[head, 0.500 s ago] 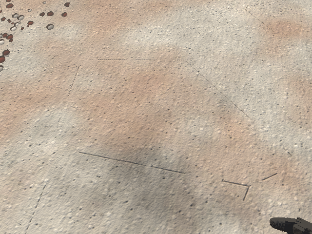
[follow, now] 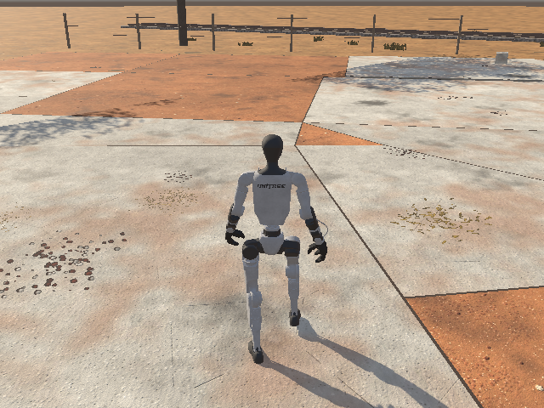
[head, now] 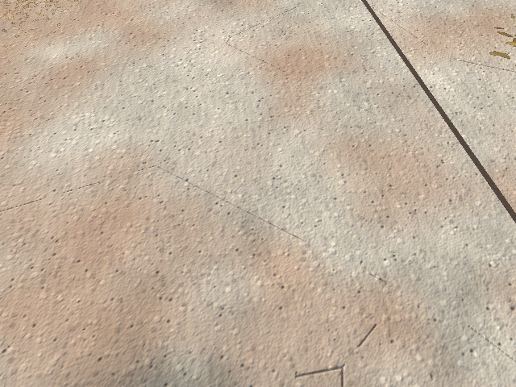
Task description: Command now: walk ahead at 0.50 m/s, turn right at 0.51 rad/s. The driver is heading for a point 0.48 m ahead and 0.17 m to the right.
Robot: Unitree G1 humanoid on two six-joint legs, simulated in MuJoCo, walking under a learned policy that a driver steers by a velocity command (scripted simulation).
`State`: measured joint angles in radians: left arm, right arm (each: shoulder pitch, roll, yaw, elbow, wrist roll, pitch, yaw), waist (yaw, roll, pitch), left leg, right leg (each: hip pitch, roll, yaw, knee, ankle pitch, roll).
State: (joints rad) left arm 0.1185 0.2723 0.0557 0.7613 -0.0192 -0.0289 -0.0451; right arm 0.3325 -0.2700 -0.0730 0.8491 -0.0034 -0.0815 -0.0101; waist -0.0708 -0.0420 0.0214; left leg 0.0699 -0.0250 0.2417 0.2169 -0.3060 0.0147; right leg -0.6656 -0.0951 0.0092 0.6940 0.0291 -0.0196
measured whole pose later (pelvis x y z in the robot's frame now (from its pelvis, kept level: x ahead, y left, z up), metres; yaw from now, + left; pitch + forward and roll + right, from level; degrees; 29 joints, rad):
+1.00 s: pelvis +0.44 -0.05 +0.00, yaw -22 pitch -1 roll +1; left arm 0.20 0.25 0.04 0.72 0.02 0.04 0.03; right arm 0.16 -0.23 -0.01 0.84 -0.02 -0.03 0.02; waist -0.02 0.00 0.02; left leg -0.27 -0.02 0.03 0.50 -0.22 0.01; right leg -0.27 -0.03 0.07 0.54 -0.26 0.03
